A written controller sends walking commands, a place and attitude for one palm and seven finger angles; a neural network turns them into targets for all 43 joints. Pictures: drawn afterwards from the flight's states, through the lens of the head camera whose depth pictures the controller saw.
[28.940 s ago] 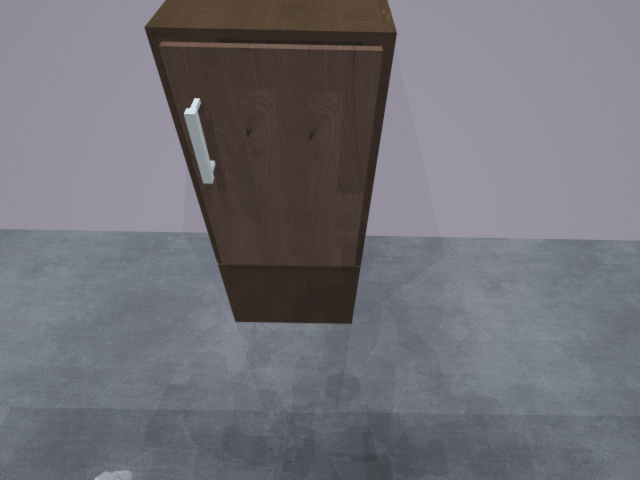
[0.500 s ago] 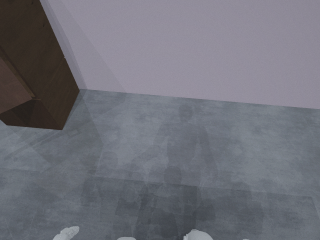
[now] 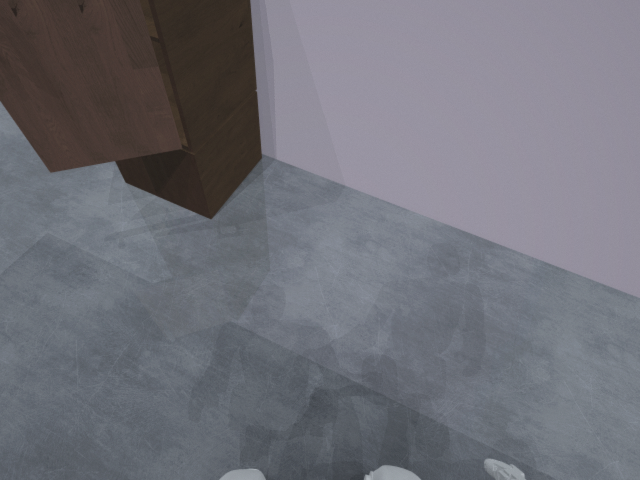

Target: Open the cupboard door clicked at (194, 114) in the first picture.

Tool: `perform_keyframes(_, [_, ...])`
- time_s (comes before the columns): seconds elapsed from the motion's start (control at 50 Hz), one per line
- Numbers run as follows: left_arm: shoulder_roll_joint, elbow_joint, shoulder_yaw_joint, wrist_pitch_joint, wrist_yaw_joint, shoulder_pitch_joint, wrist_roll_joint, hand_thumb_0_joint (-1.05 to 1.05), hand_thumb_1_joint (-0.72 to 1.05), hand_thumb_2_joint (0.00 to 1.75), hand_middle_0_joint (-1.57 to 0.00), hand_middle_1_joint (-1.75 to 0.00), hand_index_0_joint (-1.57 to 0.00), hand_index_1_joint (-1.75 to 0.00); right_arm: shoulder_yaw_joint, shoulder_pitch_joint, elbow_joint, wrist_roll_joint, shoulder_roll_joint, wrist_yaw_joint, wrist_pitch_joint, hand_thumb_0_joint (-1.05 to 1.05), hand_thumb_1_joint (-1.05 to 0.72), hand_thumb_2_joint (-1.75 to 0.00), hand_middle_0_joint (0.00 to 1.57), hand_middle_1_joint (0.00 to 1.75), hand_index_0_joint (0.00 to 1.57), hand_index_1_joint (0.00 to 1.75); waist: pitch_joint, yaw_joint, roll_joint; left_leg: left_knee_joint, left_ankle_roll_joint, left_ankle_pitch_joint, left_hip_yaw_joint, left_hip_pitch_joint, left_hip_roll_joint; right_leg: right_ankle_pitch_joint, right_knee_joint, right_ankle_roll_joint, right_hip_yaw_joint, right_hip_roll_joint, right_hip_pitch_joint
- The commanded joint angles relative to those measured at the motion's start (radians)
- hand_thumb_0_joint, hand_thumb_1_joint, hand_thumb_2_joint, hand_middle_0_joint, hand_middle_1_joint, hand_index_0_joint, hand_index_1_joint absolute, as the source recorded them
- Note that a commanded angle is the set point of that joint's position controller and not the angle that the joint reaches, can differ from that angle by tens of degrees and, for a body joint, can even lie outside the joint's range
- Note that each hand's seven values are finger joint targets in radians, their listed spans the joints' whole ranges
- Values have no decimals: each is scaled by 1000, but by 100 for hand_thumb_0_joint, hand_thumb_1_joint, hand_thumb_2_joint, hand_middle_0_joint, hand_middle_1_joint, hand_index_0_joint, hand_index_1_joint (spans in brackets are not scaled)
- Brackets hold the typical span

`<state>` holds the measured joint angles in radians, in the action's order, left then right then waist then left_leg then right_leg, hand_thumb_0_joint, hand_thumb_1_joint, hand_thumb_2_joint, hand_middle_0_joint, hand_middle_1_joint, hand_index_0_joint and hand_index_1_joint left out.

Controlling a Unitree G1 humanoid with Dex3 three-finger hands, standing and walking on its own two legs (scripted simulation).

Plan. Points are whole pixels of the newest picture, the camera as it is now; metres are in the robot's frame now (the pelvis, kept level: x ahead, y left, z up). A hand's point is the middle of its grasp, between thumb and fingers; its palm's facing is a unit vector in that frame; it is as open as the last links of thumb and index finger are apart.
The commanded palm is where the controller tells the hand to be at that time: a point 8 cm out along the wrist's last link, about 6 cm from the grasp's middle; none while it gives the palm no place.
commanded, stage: turn to face it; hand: left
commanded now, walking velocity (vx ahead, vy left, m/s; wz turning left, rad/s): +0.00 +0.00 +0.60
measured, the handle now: out of the picture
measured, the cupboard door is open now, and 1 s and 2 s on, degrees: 45 45 45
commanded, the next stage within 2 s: take the last steps up to it in 0.56 s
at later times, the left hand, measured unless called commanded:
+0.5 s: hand out of the picture +0.02 +0.17 -0.16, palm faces +0.28 -0.93 -0.22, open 7.3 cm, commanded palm none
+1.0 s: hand out of the picture -0.02 +0.17 -0.15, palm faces +0.47 -0.86 -0.21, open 7.3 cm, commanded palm none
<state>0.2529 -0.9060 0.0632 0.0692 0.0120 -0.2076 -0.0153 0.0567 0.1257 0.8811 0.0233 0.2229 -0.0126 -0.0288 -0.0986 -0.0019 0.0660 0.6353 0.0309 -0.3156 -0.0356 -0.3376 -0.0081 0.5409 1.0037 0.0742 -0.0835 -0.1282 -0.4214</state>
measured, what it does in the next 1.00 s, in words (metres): steps on the spot, turning left: right foot, then left foot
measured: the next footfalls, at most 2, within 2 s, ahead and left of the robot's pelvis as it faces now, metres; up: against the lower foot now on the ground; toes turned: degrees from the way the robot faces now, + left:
right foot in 0.24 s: +0.07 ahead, -0.16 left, +0.00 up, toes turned +5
left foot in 0.54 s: +0.02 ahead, +0.10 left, +0.00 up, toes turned +19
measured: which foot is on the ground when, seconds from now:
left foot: down 0.00-0.24, up 0.26-0.52, down 0.54-0.80, up 0.82-1.00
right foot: up 0.00-0.22, down 0.24-0.54, up 0.56-0.80, down 0.82-1.00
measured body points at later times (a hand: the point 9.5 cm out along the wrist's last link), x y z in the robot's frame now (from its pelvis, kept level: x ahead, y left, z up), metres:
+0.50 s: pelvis +0.02 -0.03 +0.01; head +0.06 -0.01 +0.46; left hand +0.00 +0.22 -0.14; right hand +0.18 -0.25 -0.13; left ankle -0.02 +0.08 -0.70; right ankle +0.03 -0.16 -0.72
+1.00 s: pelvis +0.06 +0.00 +0.02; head +0.09 +0.01 +0.47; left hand -0.04 +0.21 -0.13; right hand +0.22 -0.20 -0.13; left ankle +0.01 +0.12 -0.66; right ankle +0.06 -0.16 -0.72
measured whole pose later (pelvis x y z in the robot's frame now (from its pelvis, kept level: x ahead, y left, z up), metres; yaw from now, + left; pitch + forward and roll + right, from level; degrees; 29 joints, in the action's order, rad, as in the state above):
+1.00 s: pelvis +0.06 +0.00 +0.02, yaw +25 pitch +1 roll +1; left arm 0.17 -1.00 0.05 -0.03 0.00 -0.33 -0.03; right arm 0.07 0.19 0.99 0.02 0.22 -0.04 -0.05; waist -0.04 0.02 0.02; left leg 0.97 -0.03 -0.33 -0.04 -0.50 0.03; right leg 0.31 0.41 0.05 -0.11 -0.12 -0.11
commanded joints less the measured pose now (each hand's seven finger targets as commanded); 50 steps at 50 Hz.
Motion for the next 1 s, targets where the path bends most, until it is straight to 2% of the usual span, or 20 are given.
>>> perform_keyframes(0.0, [78, 109, 25, -37, -1, 58, 2, 0, 90, 90, -20, -30, -20, -30, 49, 48, -44, 5, 209, 30, 16, 0, -90, -90, 20, 30, 20, 30, 144, -21, -258, -254, 134, 487, 283, 174, 254, -78, 89, 9, 83, 22, -123])
perform_keyframes(0.16, [71, 88, 27, -51, -1, -43, 5, 0, 90, 90, -20, -30, -20, -30, 59, -11, -54, 1, 206, 20, -3, 0, -90, -90, 20, 30, 20, 30, 142, 21, -233, -203, 85, 287, 313, 0, 176, -222, -412, -16, 25, 119, 226])
perform_keyframes(0.18, [97, 80, 33, -59, 4, -80, 3, 0, 90, 90, -20, -30, -20, -30, 56, -24, -62, -5, 187, 17, -4, 0, -90, -90, 20, 30, 20, 30, 145, 46, -172, -144, 51, 209, 295, -69, 135, -284, -545, -24, 53, 87, 324])
perform_keyframes(0.22, [231, 86, 56, -71, 15, -102, -19, 0, 90, 90, -20, -30, -20, -30, 43, -24, -101, -14, 97, 5, -4, 0, -90, -90, 20, 30, 20, 30, 132, 67, 239, 285, -65, -276, 57, -261, -74, -301, -769, -203, 466, -331, 360])
perform_keyframes(0.24, [210, 97, 52, -74, 22, -85, -13, 0, 90, 90, -20, -30, -20, -30, 52, -25, -97, -8, 126, 2, -12, 0, -90, -90, 20, 30, 20, 30, 131, 57, 197, 465, -54, -284, 101, -225, -19, -304, -759, -250, 443, -356, 260])
perform_keyframes(0.32, [127, 106, 25, -75, 20, 12, -14, 0, 90, 90, -20, -30, -20, -30, 35, -23, -53, -10, 79, -11, -24, 0, -90, -90, 20, 30, 20, 30, 79, 2, 170, 463, -77, -168, 36, -178, 21, -587, -666, -197, 140, -191, 223])
perform_keyframes(0.4, [163, 66, 37, -78, 17, -61, -18, 0, 90, 90, -20, -30, -20, -30, 15, -52, -44, -17, 41, -13, -10, 0, -90, -90, 20, 30, 20, 30, 114, 40, 140, 154, -76, -164, -39, -79, -4, -729, -599, -192, 101, -197, 315])
perform_keyframes(0.46, [164, 38, 40, -74, 11, -67, -5, 0, 90, 90, -20, -30, -20, -30, 9, 22, -13, -15, 56, -5, 6, 0, -90, -90, 20, 30, 20, 30, 144, 3, 104, -145, -59, 39, -44, 104, -13, -699, -484, -124, 49, -170, 270])
perform_keyframes(0.48, [138, 45, 36, -69, 9, -56, 4, 0, 90, 90, -20, -30, -20, -30, 19, 62, -1, -11, 104, -3, 16, 0, -90, -90, 20, 30, 20, 30, 173, -21, -1, -238, -35, 195, 23, 237, 57, -594, -384, -75, 7, -136, 176])
perform_keyframes(0.5, [74, 69, 23, -62, 4, -73, 12, 0, 90, 90, -20, -30, -20, -30, 39, 100, -2, 0, 204, 3, 24, 0, -90, -90, 20, 30, 20, 30, 208, -30, -281, -253, 77, 509, 336, 351, 303, -193, -207, -1, -60, -16, -30])
perform_keyframes(0.52, [57, 91, 6, -53, 7, -21, 5, 0, 90, 90, -20, -30, -20, -30, 49, 137, 5, 4, 255, 13, 12, 0, -90, -90, 20, 30, 20, 30, 192, -62, -317, -282, 194, 610, 409, 289, 418, 114, -67, -1, 1, 22, -63])
perform_keyframes(0.58, [60, 58, 12, -39, 6, 40, 5, 0, 90, 90, -20, -30, -20, -30, 31, 80, 7, 7, 191, 41, 20, 0, -90, -90, 20, 30, 20, 30, 125, -36, -274, -270, 185, 580, 334, 176, 319, 6, 56, -12, 92, 24, -81])
perform_keyframes(0.64, [33, 23, 5, -42, -2, -3, 8, 0, 90, 90, -20, -30, -20, -30, 20, 44, 10, 6, 163, 46, 27, 0, -90, -90, 20, 30, 20, 30, 159, -8, -214, -237, 149, 651, 223, 212, 259, -38, -81, -17, 59, 52, -1])
perform_keyframes(0.74, [34, -19, 16, -68, -19, -115, -2, 0, 90, 90, -20, -30, -20, -30, 23, 20, 23, -4, 159, 31, 17, 0, -90, -90, 20, 30, 20, 30, 133, 46, -190, -205, 83, 29, 203, 7, 154, -196, -485, -36, -16, 113, 308])
perform_keyframes(0.76, [74, -34, 28, -80, -16, -165, -11, 0, 90, 90, -20, -30, -20, -30, 20, 10, 15, -10, 121, 24, 18, 0, -90, -90, 20, 30, 20, 30, 108, 76, -52, -71, 35, -116, 135, -140, 71, -122, -633, -60, 89, 22, 430])
perform_keyframes(0.78, [176, -39, 51, -88, -7, -218, -22, 0, 90, 90, -20, -30, -20, -30, 9, -9, -22, -16, 53, 12, 22, 0, -90, -90, 20, 30, 20, 30, 60, 107, 252, 188, -33, -272, 6, -360, -49, 49, -807, -163, 464, -258, 504])
perform_keyframes(0.8, [201, -30, 48, -86, -5, -240, -10, 0, 90, 90, -20, -30, -20, -30, 16, -84, -55, 0, 104, 1, 17, 0, -90, -90, 20, 30, 20, 30, -4, 132, 207, 397, -32, -279, 73, -384, -10, 130, -901, -237, 576, -369, 363])
perform_keyframes(0.82, [182, -24, 48, -98, 0, -195, -11, 0, 90, 90, -20, -30, -20, -30, 24, -88, -51, 0, 106, -4, 16, 0, -90, -90, 20, 30, 20, 30, -14, 90, 161, 497, -32, -178, 115, -392, 28, 154, -891, -253, 586, -342, 312])
perform_keyframes(0.9, [96, -22, 28, -126, 1, -104, -11, 0, 90, 90, -20, -30, -20, -30, 22, -50, -9, -1, 69, -29, 8, 0, -90, -90, 20, 30, 20, 30, -15, 29, 132, 449, -68, 18, 52, -317, 85, -211, -841, -171, 198, -229, 270])
perform_keyframes(0.98, [137, -78, 41, -133, -3, -182, -16, 0, 90, 90, -20, -30, -20, -30, 3, -91, -14, -10, 13, -44, 27, 0, -90, -90, 20, 30, 20, 30, 41, 67, 88, 113, -71, -1, -50, -205, 51, -467, -754, -162, 70, -221, 372])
